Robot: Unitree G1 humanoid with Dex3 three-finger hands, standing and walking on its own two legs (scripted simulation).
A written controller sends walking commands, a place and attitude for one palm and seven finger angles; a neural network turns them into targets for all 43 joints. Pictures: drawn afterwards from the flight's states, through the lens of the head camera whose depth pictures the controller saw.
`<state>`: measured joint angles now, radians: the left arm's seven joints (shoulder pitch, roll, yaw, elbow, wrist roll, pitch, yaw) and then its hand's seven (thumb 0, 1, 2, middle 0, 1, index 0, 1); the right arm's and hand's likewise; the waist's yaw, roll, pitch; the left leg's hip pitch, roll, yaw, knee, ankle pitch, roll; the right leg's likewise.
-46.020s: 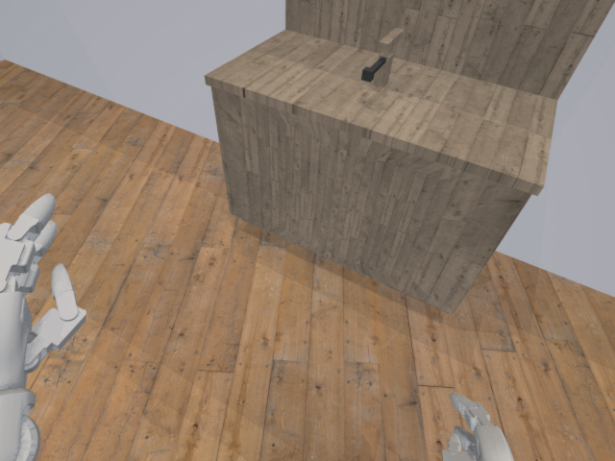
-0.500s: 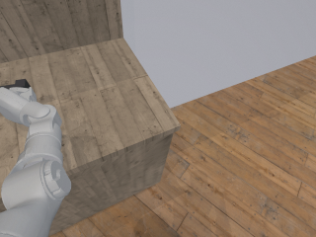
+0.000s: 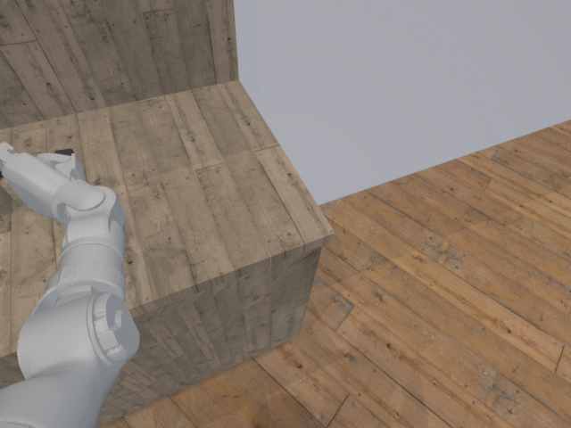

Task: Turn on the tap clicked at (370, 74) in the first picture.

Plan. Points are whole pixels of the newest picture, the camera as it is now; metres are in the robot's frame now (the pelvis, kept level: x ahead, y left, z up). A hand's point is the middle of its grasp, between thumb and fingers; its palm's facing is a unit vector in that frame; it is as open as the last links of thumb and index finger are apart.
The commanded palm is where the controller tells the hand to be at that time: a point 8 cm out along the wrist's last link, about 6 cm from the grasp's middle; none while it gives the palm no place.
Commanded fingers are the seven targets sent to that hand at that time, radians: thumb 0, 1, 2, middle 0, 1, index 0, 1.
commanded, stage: lift the hand up off the lever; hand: left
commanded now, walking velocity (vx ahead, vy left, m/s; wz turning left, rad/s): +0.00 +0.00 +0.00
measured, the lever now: (66, 161) +0.53 +0.32 +0.05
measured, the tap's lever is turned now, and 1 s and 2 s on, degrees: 81 81 81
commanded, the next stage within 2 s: draw the hand back beside the body in 0.82 s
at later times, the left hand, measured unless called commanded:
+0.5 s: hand (70, 154) +0.47 +0.27 +0.13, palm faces +0.84 -0.53 -0.09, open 7.8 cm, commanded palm +0.41 +0.28 +0.13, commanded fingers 0.00 0.90 0.90 -0.15 -0.15 -0.15 -0.15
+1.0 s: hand (66, 154) +0.46 +0.27 +0.14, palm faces +0.76 -0.64 -0.14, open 7.8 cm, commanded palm +0.38 +0.28 +0.14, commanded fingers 0.00 0.90 0.90 -0.16 -0.17 -0.16 -0.17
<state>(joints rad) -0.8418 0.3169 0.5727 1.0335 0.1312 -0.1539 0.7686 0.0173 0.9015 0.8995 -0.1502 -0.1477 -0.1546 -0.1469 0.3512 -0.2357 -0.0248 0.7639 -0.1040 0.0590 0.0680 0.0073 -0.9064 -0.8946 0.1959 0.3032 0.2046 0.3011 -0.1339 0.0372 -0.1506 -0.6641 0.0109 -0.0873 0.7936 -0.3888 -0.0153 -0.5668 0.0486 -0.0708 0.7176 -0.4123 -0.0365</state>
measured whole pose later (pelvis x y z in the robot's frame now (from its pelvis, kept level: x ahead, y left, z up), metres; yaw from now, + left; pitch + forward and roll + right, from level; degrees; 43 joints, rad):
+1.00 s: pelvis +0.00 +0.00 +0.01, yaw +0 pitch +11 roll -2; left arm -0.73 0.30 0.45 0.85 0.12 -0.05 0.63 0.02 0.90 0.90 -0.15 -0.15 -0.15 -0.15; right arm 0.34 -0.24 -0.03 0.77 -0.07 0.06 0.03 0.01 -0.91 -0.89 0.20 0.30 0.21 0.30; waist -0.09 0.03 -0.13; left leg -0.54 0.01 -0.08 0.71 -0.36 -0.02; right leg -0.45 0.05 -0.06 0.64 -0.39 -0.04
